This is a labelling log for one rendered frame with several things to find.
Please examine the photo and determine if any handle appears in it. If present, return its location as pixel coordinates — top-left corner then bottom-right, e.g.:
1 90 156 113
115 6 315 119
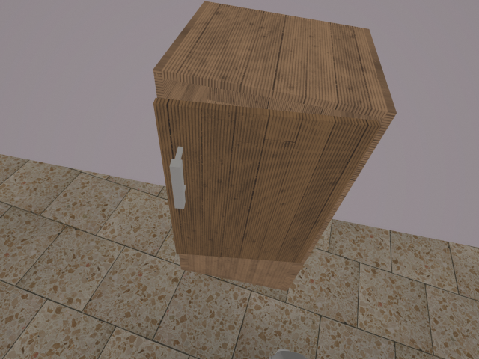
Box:
169 147 186 209

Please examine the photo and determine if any cupboard door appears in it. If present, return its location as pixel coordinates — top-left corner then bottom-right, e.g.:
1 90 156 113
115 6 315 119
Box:
153 98 381 263

